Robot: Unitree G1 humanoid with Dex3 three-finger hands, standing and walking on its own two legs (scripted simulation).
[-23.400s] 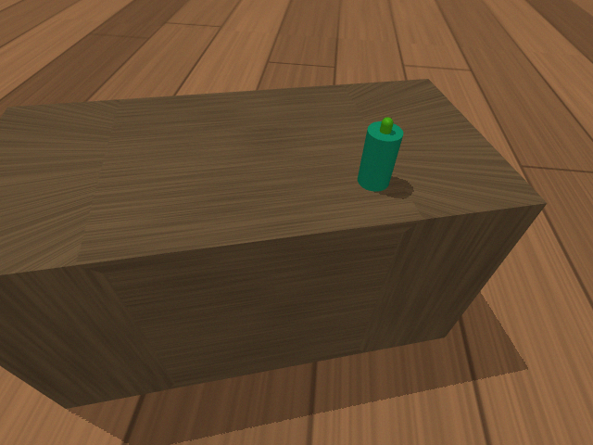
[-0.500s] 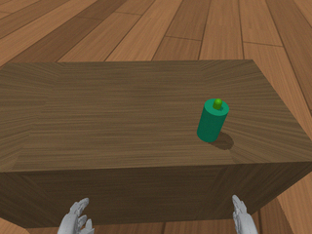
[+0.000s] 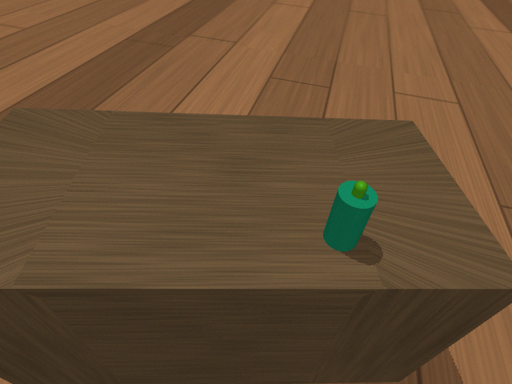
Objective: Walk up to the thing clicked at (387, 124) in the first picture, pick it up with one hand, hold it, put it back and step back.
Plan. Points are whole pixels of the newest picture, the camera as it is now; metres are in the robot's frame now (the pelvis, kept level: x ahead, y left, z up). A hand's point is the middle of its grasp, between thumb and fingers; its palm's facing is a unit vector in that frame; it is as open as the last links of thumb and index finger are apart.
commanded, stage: home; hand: right
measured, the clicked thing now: (350, 212) +0.46 -0.18 +0.01
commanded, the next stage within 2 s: stand in 1.72 s
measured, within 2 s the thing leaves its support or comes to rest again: neither
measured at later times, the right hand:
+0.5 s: hand out of the picture +0.03 -0.26 -0.15, palm faces -0.06 +0.93 -0.36, open 17.3 cm
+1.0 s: hand out of the picture +0.06 -0.26 -0.14, palm faces -0.06 +0.93 -0.37, open 17.2 cm
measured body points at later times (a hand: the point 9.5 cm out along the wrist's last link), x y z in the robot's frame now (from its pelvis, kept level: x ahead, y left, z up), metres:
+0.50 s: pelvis -0.03 +0.00 +0.01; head -0.03 +0.01 +0.46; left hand +0.02 +0.30 -0.13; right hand +0.03 -0.31 -0.12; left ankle +0.00 +0.14 -0.74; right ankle -0.01 -0.13 -0.74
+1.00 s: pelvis -0.02 +0.00 +0.01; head -0.03 +0.01 +0.46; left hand +0.04 +0.30 -0.13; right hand +0.06 -0.30 -0.12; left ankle +0.00 +0.14 -0.74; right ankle -0.01 -0.13 -0.74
